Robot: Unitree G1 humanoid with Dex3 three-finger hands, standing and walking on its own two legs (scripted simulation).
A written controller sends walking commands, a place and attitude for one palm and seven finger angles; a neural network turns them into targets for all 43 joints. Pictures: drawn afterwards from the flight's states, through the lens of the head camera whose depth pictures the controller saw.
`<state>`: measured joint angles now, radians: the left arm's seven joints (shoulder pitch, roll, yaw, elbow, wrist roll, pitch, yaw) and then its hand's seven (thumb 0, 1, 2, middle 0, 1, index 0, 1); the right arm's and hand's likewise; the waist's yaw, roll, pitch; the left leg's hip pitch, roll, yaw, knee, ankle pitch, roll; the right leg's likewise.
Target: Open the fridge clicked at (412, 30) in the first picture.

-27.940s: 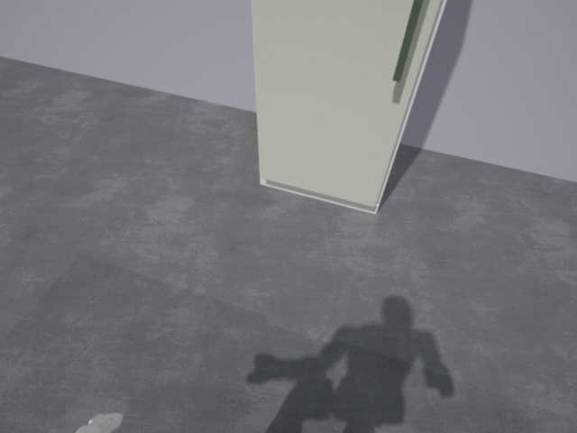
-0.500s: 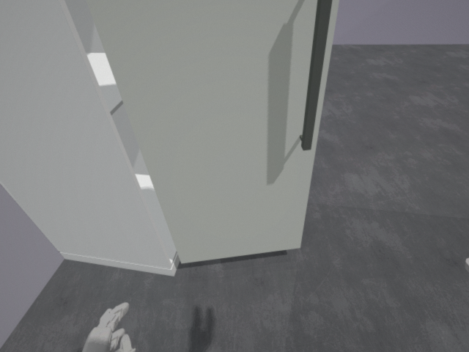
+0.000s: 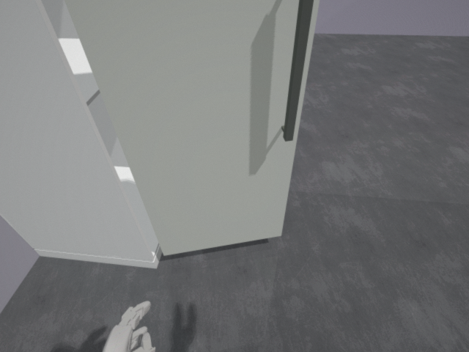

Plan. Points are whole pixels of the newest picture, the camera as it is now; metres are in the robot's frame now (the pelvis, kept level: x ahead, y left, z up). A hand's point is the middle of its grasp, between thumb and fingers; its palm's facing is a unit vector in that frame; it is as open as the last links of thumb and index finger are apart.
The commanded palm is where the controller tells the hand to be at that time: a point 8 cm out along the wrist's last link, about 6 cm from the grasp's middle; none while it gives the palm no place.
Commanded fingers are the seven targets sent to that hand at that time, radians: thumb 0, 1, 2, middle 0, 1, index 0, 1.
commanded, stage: stop stepping back and stand still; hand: right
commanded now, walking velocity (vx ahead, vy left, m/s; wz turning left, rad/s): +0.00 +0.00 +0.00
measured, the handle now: (294, 62) +0.75 -0.09 +0.18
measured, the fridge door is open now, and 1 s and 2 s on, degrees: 73 73 73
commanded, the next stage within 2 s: let the arm hang, fingers relaxed in 0.68 s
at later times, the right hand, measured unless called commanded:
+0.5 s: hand (452, 220) +0.27 -0.26 +0.17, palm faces +0.39 +0.78 -0.49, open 7.4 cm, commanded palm +0.20 -0.30 +0.18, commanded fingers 0.00 -0.90 -0.90 0.20 0.30 0.20 0.30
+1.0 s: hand out of the picture +0.17 -0.23 -0.12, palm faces -0.01 +0.95 -0.31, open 7.4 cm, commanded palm none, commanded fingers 0.00 -0.90 -0.90 0.20 0.30 0.20 0.30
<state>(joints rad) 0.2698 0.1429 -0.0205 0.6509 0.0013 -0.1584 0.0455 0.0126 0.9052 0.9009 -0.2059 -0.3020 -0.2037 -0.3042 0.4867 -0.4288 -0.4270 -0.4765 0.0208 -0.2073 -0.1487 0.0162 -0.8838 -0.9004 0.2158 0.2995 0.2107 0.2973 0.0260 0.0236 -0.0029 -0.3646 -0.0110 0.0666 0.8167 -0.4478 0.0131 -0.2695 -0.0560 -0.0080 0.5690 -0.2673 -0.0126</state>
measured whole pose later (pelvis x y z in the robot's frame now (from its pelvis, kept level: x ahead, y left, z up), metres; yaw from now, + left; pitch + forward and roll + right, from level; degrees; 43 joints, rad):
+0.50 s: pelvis +0.05 +0.00 +0.00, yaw +1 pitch +0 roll +0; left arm 0.18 0.19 0.00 0.61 -0.01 -0.13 0.05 0.01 0.90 0.90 -0.21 -0.30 -0.20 -0.30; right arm 0.53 -0.43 -0.43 -0.48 0.03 -0.23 -0.15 0.01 -0.88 -0.90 0.22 0.30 0.21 0.30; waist 0.00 0.02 0.04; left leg -0.22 0.00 0.01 0.50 -0.28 0.00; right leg -0.24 -0.04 -0.07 0.50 -0.27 0.00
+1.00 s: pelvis +0.04 -0.02 -0.01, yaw -1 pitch +1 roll +0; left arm 0.17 0.29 0.01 0.83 0.03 0.01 -0.01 0.01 0.91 0.90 -0.21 -0.30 -0.20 -0.30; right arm 0.24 -0.26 -0.02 0.66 -0.03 0.05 0.00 0.01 -0.90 -0.90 0.20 0.30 0.20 0.29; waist 0.03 -0.03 -0.01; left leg -0.30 0.05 0.04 0.62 -0.33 -0.02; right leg -0.33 0.01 -0.04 0.61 -0.29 -0.02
